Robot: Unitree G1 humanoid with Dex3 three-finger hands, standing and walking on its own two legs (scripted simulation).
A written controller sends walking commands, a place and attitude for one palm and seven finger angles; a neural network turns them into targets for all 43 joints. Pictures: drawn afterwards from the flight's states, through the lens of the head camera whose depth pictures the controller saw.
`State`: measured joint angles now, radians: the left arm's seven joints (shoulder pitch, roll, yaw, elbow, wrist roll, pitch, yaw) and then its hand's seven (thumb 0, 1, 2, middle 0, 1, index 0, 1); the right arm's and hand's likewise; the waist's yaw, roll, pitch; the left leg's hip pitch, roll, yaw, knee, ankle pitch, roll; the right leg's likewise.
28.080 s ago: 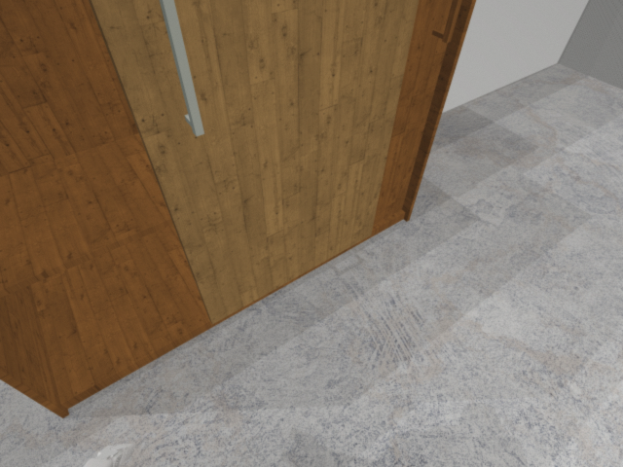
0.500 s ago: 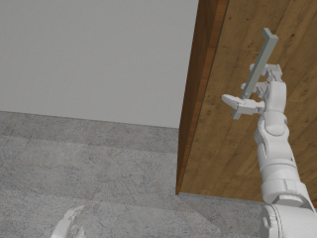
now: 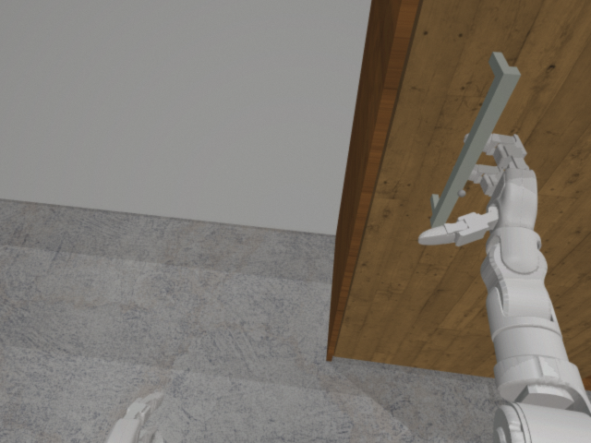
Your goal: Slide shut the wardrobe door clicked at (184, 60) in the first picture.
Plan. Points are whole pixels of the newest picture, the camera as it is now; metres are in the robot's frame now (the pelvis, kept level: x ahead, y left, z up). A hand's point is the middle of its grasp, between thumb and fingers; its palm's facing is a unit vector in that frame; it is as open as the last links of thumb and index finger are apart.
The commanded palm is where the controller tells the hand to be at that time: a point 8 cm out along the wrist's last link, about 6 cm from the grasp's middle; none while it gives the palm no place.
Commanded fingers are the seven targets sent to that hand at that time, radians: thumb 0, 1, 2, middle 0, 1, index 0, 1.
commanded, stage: slip the hand off the handle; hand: right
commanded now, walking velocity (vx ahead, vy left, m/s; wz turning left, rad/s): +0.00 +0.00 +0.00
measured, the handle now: (463, 153) +0.46 -0.18 +0.17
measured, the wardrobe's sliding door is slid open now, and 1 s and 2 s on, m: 0.00 0.00 0.00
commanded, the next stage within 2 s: draw the hand back to the body in 1.26 s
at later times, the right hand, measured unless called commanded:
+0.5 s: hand (516, 194) +0.41 -0.24 +0.15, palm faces +0.23 +0.96 -0.13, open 14.7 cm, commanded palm +0.37 -0.28 +0.16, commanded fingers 0.00 0.55 -0.20 0.25 1.15 0.25 1.15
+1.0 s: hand (542, 250) +0.32 -0.24 +0.15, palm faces +0.24 +0.96 -0.12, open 14.7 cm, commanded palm +0.28 -0.28 +0.16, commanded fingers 0.00 0.55 -0.20 0.25 1.15 0.25 1.15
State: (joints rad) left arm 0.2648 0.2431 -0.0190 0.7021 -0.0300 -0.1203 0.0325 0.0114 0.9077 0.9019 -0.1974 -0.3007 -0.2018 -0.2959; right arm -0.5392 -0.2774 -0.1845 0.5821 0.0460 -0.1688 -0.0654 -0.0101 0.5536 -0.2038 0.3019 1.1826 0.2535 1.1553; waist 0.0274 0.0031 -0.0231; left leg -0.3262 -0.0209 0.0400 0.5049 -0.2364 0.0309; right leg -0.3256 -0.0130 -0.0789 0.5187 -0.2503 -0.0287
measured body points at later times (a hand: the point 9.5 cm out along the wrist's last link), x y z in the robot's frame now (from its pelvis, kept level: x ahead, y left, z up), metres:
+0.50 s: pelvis +0.01 -0.01 +0.00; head +0.02 -0.02 +0.45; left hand +0.13 +0.24 -0.11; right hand +0.39 -0.29 +0.16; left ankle +0.01 +0.10 -0.74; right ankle +0.01 -0.10 -0.74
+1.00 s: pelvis +0.01 +0.00 +0.00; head -0.01 +0.01 +0.45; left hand +0.19 +0.23 -0.08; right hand +0.30 -0.29 +0.16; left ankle +0.01 +0.10 -0.74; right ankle +0.01 -0.10 -0.74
